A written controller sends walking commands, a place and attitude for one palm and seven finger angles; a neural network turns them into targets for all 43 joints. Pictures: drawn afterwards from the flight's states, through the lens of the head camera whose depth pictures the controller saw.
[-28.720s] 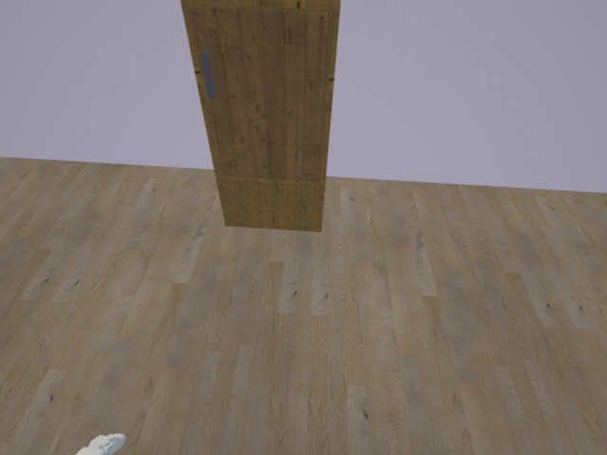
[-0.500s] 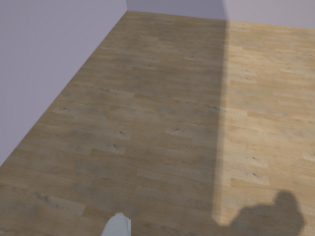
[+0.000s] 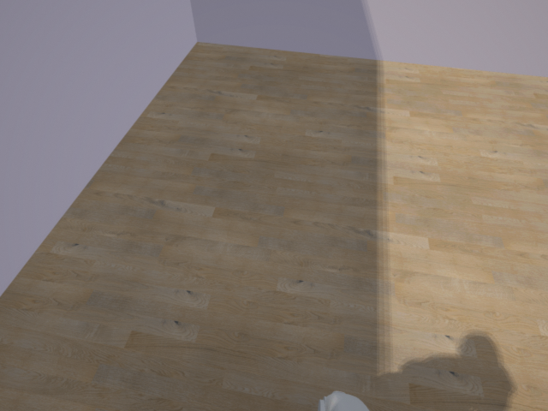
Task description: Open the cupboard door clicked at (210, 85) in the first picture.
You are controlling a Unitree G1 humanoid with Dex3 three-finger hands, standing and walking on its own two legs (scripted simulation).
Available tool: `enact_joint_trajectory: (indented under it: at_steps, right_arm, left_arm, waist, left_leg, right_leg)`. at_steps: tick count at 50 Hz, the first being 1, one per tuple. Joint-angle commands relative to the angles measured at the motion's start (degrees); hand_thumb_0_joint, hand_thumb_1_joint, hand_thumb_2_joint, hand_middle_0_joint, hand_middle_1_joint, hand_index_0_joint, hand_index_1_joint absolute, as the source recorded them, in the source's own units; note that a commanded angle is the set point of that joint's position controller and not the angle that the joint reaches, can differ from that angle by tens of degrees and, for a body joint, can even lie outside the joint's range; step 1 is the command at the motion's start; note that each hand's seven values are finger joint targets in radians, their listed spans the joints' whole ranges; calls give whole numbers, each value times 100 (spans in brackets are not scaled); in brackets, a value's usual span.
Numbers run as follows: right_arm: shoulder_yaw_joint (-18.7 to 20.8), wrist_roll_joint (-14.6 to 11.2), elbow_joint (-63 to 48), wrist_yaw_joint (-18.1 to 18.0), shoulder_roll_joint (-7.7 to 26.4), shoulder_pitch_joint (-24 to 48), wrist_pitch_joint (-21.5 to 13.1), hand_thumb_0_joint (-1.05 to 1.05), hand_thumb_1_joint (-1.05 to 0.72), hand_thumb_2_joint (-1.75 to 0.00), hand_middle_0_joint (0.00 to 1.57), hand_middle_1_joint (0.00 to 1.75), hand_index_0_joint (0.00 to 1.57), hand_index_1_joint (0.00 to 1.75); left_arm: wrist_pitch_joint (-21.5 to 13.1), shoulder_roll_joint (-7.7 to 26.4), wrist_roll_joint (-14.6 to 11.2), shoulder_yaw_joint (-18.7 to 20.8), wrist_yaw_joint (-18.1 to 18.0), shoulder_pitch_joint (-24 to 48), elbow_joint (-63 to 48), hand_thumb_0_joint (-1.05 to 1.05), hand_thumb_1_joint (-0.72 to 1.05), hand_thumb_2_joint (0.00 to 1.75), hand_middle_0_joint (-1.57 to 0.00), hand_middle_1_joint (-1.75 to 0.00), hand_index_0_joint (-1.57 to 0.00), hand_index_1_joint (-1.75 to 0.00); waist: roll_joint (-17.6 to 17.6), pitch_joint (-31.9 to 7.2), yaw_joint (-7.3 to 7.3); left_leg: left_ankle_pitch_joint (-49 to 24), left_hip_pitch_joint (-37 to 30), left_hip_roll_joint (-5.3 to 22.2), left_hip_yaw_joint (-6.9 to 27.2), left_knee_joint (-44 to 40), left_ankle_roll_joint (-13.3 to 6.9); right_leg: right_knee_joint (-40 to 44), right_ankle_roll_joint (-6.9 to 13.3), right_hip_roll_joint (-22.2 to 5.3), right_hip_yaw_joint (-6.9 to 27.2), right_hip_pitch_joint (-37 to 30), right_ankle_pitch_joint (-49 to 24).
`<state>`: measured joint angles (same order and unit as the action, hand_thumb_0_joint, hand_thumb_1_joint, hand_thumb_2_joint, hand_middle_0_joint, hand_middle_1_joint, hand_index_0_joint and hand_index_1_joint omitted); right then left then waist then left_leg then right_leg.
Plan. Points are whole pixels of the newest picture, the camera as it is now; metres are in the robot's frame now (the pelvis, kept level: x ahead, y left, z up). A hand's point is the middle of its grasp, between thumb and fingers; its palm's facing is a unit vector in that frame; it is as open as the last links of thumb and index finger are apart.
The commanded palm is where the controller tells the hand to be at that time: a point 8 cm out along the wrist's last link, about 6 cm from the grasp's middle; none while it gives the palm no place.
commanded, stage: turn to face it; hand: left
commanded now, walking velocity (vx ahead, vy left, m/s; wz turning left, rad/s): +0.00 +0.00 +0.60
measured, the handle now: out of the picture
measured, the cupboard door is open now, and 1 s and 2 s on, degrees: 46 46 46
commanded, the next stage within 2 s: none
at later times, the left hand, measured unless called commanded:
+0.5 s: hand (196, 376) +0.20 +0.16 -0.19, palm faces +0.27 -0.95 -0.15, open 7.3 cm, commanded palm none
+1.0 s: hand out of the picture +0.14 +0.11 -0.15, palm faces +0.53 -0.80 -0.28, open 7.3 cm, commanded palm none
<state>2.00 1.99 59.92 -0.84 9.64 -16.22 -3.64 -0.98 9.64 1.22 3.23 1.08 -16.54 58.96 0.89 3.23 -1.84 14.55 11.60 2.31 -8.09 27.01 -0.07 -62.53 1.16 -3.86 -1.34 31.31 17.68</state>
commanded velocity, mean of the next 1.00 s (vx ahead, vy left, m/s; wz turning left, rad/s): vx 0.00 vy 0.00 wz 0.60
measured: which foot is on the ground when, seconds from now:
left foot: down 0.00-0.14, up 0.16-0.44, down 0.46-0.78, up 0.80-1.00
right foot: up 0.00-0.12, down 0.14-0.46, up 0.48-0.76, down 0.78-1.00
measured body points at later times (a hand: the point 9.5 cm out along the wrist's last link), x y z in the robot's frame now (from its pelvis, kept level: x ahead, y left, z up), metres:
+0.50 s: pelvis +0.15 -0.03 -0.02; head +0.17 +0.01 +0.43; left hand +0.19 +0.22 -0.18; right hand +0.26 -0.26 -0.15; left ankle +0.15 +0.08 -0.74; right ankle +0.15 -0.15 -0.72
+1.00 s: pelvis +0.20 -0.09 +0.00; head +0.26 -0.08 +0.45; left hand +0.12 +0.15 -0.13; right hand +0.43 -0.26 -0.15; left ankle +0.12 +0.02 -0.66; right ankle +0.23 -0.18 -0.74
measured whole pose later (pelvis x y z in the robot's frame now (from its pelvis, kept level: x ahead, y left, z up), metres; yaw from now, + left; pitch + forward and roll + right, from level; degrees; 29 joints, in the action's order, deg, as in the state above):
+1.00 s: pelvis +0.20 -0.09 +0.00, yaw +33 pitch +1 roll +3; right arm 5.0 0.9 53.1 1.7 14.8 -6.1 4.4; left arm 0.4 11.2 1.1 2.1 -1.6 -13.7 51.6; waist 0.4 6.1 0.6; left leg 24.8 28.7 1.3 -2.6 60.1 3.9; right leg -29.9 1.2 -6.0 -10.4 12.5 18.2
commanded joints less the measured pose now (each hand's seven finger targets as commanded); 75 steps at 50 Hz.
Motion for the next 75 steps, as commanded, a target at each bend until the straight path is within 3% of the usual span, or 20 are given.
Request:
enact_joint_trajectory:
  at_steps: [1, 5, 7, 8, 13, 20, 21, 23, 25, 36, 37, 39, 40, 45, 55, 57, 59, 60, 64, 75]
  right_arm:
    - [120, -42, -214, -22, 781, -292, -39, 0, -90, -90, 20, 30, 20, 30]
    - [85, -102, -75, 5, 664, -413, 70, 0, -90, -90, 20, 30, 20, 30]
    - [70, -141, -148, 35, 355, -818, 176, 0, -90, -90, 20, 30, 20, 30]
    - [107, -158, -220, 20, 460, -663, 250, 0, -90, -90, 20, 30, 20, 30]
    - [74, -160, -187, 44, 219, -450, 401, 0, -90, -90, 20, 30, 20, 30]
    - [111, -82, -412, 154, 229, -460, 461, 0, -90, -90, 20, 30, 20, 30]
    - [172, -72, -423, 163, 460, -632, 437, 0, -90, -90, 20, 30, 20, 30]
    - [424, 5, -536, 44, 1520, -1016, 395, 0, -90, -90, 20, 30, 20, 30]
    - [422, 3, -657, -13, 1484, -720, 369, 0, -90, -90, 20, 30, 20, 30]
    - [490, -48, -1142, 11, 1522, 675, 489, 0, -90, -90, 20, 30, 20, 30]
    - [486, -90, -1217, 25, 1475, 858, 519, 0, -90, -90, 20, 30, 20, 30]
    - [400, -150, -1511, 109, 798, 1057, 542, 0, -90, -90, 20, 30, 20, 30]
    - [439, -111, -1489, 128, 1089, 1137, 569, 0, -90, -90, 20, 30, 20, 30]
    - [352, -118, -1165, 231, 800, 1018, 697, 0, -90, -90, 20, 30, 20, 30]
    - [213, -150, -1278, 235, 694, 1335, 576, 0, -90, -90, 20, 30, 20, 30]
    - [302, -106, -1112, 207, 978, 664, 529, 0, -90, -90, 20, 30, 20, 30]
    - [562, -85, -970, 126, 1999, -165, 510, 0, -90, -90, 20, 30, 20, 30]
    - [525, -93, -890, 93, 1959, -208, 555, 0, -90, -90, 20, 30, 20, 30]
    - [400, -68, -1199, -12, 1520, 862, 475, 0, -90, -90, 20, 30, 20, 30]
    - [520, -37, -1168, 43, 1563, 664, 519, 0, -90, -90, 20, 30, 20, 30]
  left_arm:
    - [-55, 76, 26, 11, 80, -33, -318, 0, 90, 90, -20, -30, -20, -30]
    - [-176, 543, 27, 83, -6, -512, -132, 0, 90, 90, -20, -30, -20, -30]
    - [-218, 1526, 22, 276, -110, -947, -105, 0, 90, 90, -20, -30, -20, -30]
    - [-140, 1599, -7, 271, -154, -876, -203, 0, 90, 90, -20, -30, -20, -30]
    - [-91, 876, 16, 170, -285, 424, -533, 0, 90, 90, -20, -30, -20, -30]
    - [2, 945, -4, 274, -250, 650, -673, 0, 90, 90, -20, -30, -20, -30]
    - [43, 886, -40, 253, -236, 658, -738, 0, 90, 90, -20, -30, -20, -30]
    - [150, 472, -72, 128, -208, 965, -1123, 0, 90, 90, -20, -30, -20, -30]
    - [152, 578, 12, 153, -199, 1317, -1283, 0, 90, 90, -20, -30, -20, -30]
    - [165, 707, -76, 163, -158, 409, -1022, 0, 90, 90, -20, -30, -20, -30]
    - [133, 854, -66, 204, -172, 85, -947, 0, 90, 90, -20, -30, -20, -30]
    - [54, 1858, 86, 384, -259, -164, -1002, 0, 90, 90, -20, -30, -20, -30]
    - [47, 1749, 31, 313, -286, -58, -1044, 0, 90, 90, -20, -30, -20, -30]
    - [3, 1080, -1, 131, -302, 439, -1197, 0, 90, 90, -20, -30, -20, -30]
    - [7, 1426, 32, 300, -271, -96, -966, 0, 90, 90, -20, -30, -20, -30]
    - [17, 1418, -40, 311, -238, 156, -1026, 0, 90, 90, -20, -30, -20, -30]
    - [93, 866, -76, 126, -197, 704, -1449, 0, 90, 90, -20, -30, -20, -30]
    - [180, 1031, -28, 158, -242, 870, -1548, 0, 90, 90, -20, -30, -20, -30]
    - [295, 982, 6, 230, -161, 723, -1190, 0, 90, 90, -20, -30, -20, -30]
    - [206, 840, -58, 172, -157, 776, -1351, 0, 90, 90, -20, -30, -20, -30]
  waist:
    - [-681, 86, 73]
    - [47, -328, -218]
    - [1813, -957, -357]
    - [1478, -960, -419]
    - [968, -638, 169]
    - [367, -446, 357]
    - [-109, -583, 472]
    - [-2454, -733, 804]
    - [-1348, -721, 666]
    - [-1082, -779, 143]
    - [-786, -761, -36]
    - [2132, -531, -240]
    - [1723, -456, -186]
    - [1158, -378, 233]
    - [989, -679, 13]
    - [504, -963, 449]
    - [-1902, -1192, 874]
    - [-1212, -1102, 827]
    - [-1055, -465, 288]
    - [-1195, -691, 242]
  left_leg:
    - [-946, 948, 1210, 517, -1311, -779]
    - [141, 1416, 571, 452, -103, -323]
    - [2424, 2126, -179, 8, 2348, 107]
    - [2679, 1963, 28, 385, 3417, 68]
    - [1488, 1783, 432, 591, 3499, 250]
    - [-35, 533, 86, -76, 753, 260]
    - [-593, -33, 189, 170, 175, 201]
    - [-3164, -517, 2345, 3325, -820, -1169]
    - [-2049, -141, 2088, 2961, -834, -1235]
    - [-1838, 439, 1004, 2104, -184, -709]
    - [-1177, 973, 761, 2020, 114, -503]
    - [2022, 2580, -631, 710, 2623, 291]
    - [2179, 2476, -272, 1109, 3798, 189]
    - [992, 2350, -51, 756, 4065, 414]
    - [741, 1031, -250, 55, 938, 218]
    - [-619, -450, -128, 219, -123, 33]
    - [-4425, -1764, 2231, 3199, -417, -1320]
    - [-4003, -1432, 2342, 2877, -361, -1550]
    - [-1587, -24, 1278, 2224, -806, -928]
    - [-1606, 356, 807, 2667, -388, -797]
  right_leg:
    - [1800, -141, -73, -356, -1138, -685]
    - [3137, -220, -37, -319, -2871, -1362]
    - [4370, 663, -2249, 1938, -3572, -1384]
    - [4755, 1013, -2532, 2148, -3084, -620]
    - [4264, 674, -1923, 28, -2199, -2868]
    - [3385, 211, -1610, -927, -1642, -1560]
    - [2827, 31, -1466, -1037, -1317, -1052]
    - [357, -574, -192, -731, 368, 2354]
    - [-467, -460, -224, -61, 438, 1586]
    - [2630, -544, 335, -270, -1519, 272]
    - [3479, -521, 256, -250, -2215, -353]
    - [4968, 382, -2265, 2387, -2767, -860]
    - [4783, 771, -2519, 2225, -2214, -1418]
    - [4068, 438, -1345, 122, -2510, -3315]
    - [3185, 397, -1705, -452, -3148, -4465]
    - [2146, 3, -1545, -815, -2235, -3673]
    - [-227, -607, -281, -602, 325, 1990]
    - [-566, -534, -350, 22, 429, 1993]
    - [-468, -593, -274, 200, 80, 703]
    - [2369, -539, 393, -101, -1393, 503]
